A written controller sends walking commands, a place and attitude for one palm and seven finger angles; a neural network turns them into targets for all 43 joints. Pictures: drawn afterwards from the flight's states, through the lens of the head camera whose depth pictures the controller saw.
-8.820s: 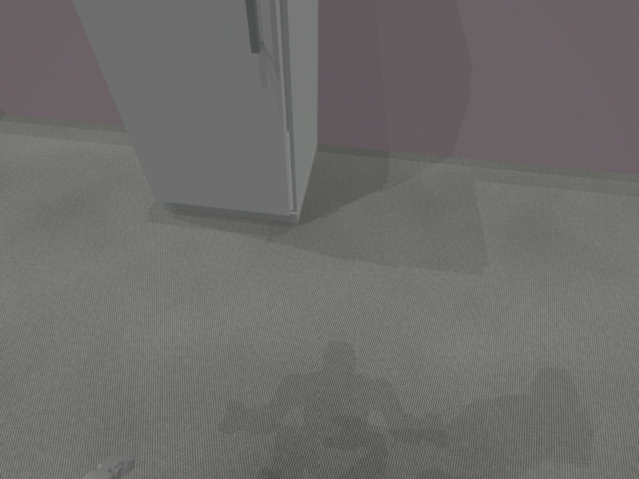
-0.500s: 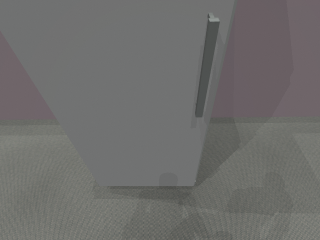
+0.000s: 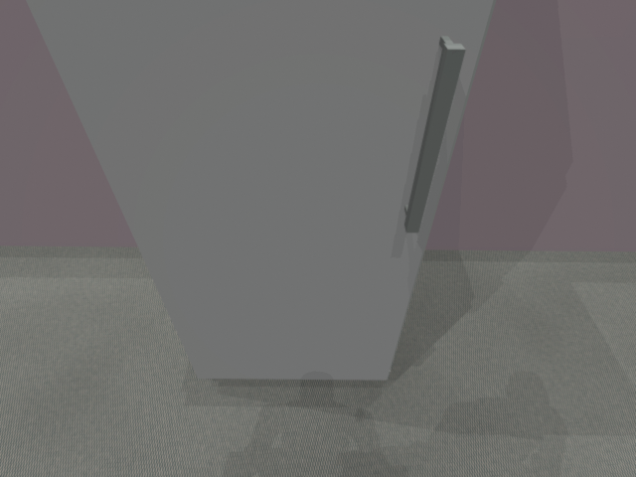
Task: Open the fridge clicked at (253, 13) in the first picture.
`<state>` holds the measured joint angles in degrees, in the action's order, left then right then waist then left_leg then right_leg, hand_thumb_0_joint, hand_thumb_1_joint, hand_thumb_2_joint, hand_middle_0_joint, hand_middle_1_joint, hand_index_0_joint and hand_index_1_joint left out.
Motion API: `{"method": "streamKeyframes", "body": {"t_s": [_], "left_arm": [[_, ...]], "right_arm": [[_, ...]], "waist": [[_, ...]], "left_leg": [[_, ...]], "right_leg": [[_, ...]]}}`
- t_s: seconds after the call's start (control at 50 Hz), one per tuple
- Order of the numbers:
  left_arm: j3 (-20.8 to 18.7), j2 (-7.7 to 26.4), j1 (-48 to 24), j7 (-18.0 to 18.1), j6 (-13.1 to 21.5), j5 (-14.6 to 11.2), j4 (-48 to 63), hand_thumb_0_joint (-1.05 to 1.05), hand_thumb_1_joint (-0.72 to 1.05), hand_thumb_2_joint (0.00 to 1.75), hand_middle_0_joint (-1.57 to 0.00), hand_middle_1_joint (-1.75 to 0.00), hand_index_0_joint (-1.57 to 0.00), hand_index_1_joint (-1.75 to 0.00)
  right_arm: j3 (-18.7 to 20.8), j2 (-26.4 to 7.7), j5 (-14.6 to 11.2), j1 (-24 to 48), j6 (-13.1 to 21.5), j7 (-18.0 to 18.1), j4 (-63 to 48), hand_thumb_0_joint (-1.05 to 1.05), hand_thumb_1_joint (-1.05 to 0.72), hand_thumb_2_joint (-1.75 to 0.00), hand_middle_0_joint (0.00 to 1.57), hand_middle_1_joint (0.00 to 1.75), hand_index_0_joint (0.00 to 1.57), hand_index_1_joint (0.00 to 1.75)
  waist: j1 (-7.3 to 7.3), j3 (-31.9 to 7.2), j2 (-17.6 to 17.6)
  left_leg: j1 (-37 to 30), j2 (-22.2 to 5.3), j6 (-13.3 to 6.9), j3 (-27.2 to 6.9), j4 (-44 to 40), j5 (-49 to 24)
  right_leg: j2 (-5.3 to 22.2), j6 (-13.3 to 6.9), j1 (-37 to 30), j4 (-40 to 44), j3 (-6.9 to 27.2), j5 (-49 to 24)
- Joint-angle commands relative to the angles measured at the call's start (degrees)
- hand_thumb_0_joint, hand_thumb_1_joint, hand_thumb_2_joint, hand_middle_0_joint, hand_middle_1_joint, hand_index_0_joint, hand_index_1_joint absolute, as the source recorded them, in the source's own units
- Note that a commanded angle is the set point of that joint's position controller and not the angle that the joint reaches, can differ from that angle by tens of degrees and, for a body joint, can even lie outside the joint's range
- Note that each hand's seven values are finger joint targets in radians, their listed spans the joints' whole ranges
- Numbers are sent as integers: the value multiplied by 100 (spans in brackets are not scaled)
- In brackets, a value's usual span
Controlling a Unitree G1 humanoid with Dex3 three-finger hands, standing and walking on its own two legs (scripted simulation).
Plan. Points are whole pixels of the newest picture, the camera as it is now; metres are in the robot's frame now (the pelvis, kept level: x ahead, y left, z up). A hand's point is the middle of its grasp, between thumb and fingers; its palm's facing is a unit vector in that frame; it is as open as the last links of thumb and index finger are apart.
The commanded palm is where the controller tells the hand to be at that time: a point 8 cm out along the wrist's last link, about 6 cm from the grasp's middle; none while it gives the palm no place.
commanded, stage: come to a stop and stand still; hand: right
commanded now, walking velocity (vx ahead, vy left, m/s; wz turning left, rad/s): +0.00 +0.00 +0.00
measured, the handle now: (426, 147) +0.55 -0.13 +0.17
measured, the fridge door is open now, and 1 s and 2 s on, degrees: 0 0 0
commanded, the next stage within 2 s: look again from close up in 0.76 s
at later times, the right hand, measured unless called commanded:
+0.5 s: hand out of the picture -0.04 -0.25 -0.17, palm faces +0.01 +0.97 -0.25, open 7.4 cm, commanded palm none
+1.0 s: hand out of the picture -0.04 -0.24 -0.17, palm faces +0.00 +0.97 -0.25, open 7.4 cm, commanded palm none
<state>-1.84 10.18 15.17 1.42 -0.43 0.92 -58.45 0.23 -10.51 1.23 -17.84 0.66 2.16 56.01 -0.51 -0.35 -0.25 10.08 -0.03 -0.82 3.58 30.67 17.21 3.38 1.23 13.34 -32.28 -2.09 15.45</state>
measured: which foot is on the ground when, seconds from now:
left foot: down 0.00-1.00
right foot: down 0.00-1.00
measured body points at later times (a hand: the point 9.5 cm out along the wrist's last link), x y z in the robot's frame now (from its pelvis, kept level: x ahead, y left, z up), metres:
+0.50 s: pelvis -0.04 -0.04 +0.01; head -0.04 -0.05 +0.46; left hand -0.02 +0.22 -0.14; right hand -0.04 -0.30 -0.15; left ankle +0.00 +0.11 -0.73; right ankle +0.02 -0.13 -0.73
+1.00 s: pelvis -0.03 -0.04 +0.01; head -0.04 -0.05 +0.46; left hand +0.01 +0.21 -0.14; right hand -0.04 -0.29 -0.15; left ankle +0.00 +0.11 -0.73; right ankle +0.02 -0.13 -0.73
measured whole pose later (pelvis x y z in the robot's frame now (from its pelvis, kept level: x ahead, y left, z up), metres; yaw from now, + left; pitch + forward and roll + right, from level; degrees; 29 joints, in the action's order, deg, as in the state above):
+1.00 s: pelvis -0.03 -0.04 +0.01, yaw +0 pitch -2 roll +1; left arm -1.8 12.8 12.8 -0.1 -0.3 0.6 -61.7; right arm 0.1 -12.4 2.0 -18.3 0.4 1.7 60.9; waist 0.3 1.5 0.3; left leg 11.7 -3.6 2.6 1.8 24.6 10.5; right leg -0.5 -2.5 14.4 -25.4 -4.1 8.9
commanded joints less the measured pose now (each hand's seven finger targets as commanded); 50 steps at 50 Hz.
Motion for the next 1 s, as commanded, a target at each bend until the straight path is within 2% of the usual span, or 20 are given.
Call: {"method": "streamKeyframes", "body": {"t_s": [0.0, 0.04, 0.14, 0.26, 0.34, 0.4, 0.52, 0.6, 0.66, 0.74, 0.78, 0.82, 0.86, 0.98], "left_arm": [[-90, 704, 79, -26, 112, 0, 301, 0, 90, 90, -20, -30, -20, -30], [-83, 766, 32, -40, 106, 2, 295, 0, 90, 90, -20, -30, -20, -30], [-84, 885, 14, -71, 102, 7, 256, 0, 90, 90, -20, -30, -20, -30], [-86, 997, 42, -90, 122, -2, 198, 0, 90, 90, -20, -30, -20, -30], [-104, 1113, 47, -92, 130, -4, 150, 0, 90, 90, -20, -30, -20, -30], [-112, 1154, 51, -96, 142, -15, 103, 0, 90, 90, -20, -30, -20, -30], [-137, 1181, 18, -97, 126, -27, 36, 0, 90, 90, -20, -30, -20, -30], [-150, 1174, 26, -100, 120, -29, 13, 0, 90, 90, -20, -30, -20, -30], [-159, 1177, 1, -107, 110, -32, 1, 0, 90, 90, -20, -30, -20, -30], [-173, 1169, -55, -106, 100, -25, 1, 0, 90, 90, -20, -30, -20, -30], [-163, 1153, -60, -108, 116, -28, 0, 0, 90, 90, -20, -30, -20, -30], [-163, 1149, -90, -108, 122, -34, -9, 0, 90, 90, -20, -30, -20, -30], [-157, 1164, -100, -113, 121, -40, -2, 0, 90, 90, -20, -30, -20, -30], [-147, 1178, -181, -117, 125, -37, -23, 0, 90, 90, -20, -30, -20, -30]], "right_arm": [[187, -906, -16, -162, 106, 33, -311, 0, -90, -90, 20, 30, 20, 30], [182, -934, -16, -129, 102, 22, -287, 0, -90, -90, 20, 30, 20, 30], [177, -1003, -5, -113, 81, 3, -236, 0, -90, -90, 20, 30, 20, 30], [165, -1005, 14, -208, 62, -5, -135, 0, -90, -90, 20, 30, 20, 30], [168, -996, 24, -274, 37, -10, -51, 0, -90, -90, 20, 30, 20, 30], [161, -981, 32, -337, 36, -11, 25, 0, -90, -90, 20, 30, 20, 30], [148, -945, 49, -413, 23, -7, 156, 0, -90, -90, 20, 30, 20, 30], [154, -945, 57, -416, 26, -6, 195, 0, -90, -90, 20, 30, 20, 30], [154, -940, 65, -455, 26, -1, 225, 0, -90, -90, 20, 30, 20, 30], [156, -929, 69, -432, 21, -8, 236, 0, -90, -90, 20, 30, 20, 30], [155, -926, 64, -415, 39, -6, 225, 0, -90, -90, 20, 30, 20, 30], [159, -939, 66, -383, 42, -6, 232, 0, -90, -90, 20, 30, 20, 30], [156, -962, 64, -364, 54, -4, 233, 0, -90, -90, 20, 30, 20, 30], [150, -997, 54, -245, 68, -9, 245, 0, -90, -90, 20, 30, 20, 30]], "waist": [[-15, 475, -100], [-16, 608, -80], [-13, 602, -12], [26, 502, 37], [54, 554, 207], [76, 416, 245], [91, 546, 236], [74, 513, 142], [73, 458, 196], [62, 557, 140], [47, 408, 162], [49, 473, 176], [47, 465, 28], [37, 490, 72]], "left_leg": [[515, -688, -132, -766, -1121, -467], [623, -682, -127, -803, -1270, -36], [677, -652, -86, -770, -1371, 468], [452, -612, -43, -633, -1289, 386], [338, -570, -8, -541, -1180, 351], [158, -567, 3, -459, -1065, 132], [194, -566, 24, -427, -1029, 81], [228, -585, 25, -448, -1061, 102], [279, -585, 31, -448, -1057, 121], [425, -591, 36, -496, -1083, 256], [362, -607, 21, -519, -1077, 54], [370, -607, 30, -526, -1089, 24], [379, -628, 23, -547, -1129, -5], [411, -655, 23, -600, -1191, 10]], "right_leg": [[150, -213, 67, 603, 211, -472], [141, -206, 117, 711, 241, -277], [149, -211, 169, 954, 339, 125], [238, -254, 374, 1258, 548, 484], [308, -273, 614, 1530, 728, 982], [352, -291, 644, 1648, 808, 1041], [375, -307, 692, 1801, 883, 1224], [358, -299, 637, 1776, 865, 1171], [353, -299, 547, 1774, 875, 1177], [334, -287, 558, 1783, 848, 1241], [333, -285, 436, 1716, 812, 999], [341, -280, 459, 1750, 816, 1023], [337, -281, 400, 1686, 784, 876], [302, -257, 337, 1642, 722, 727]]}}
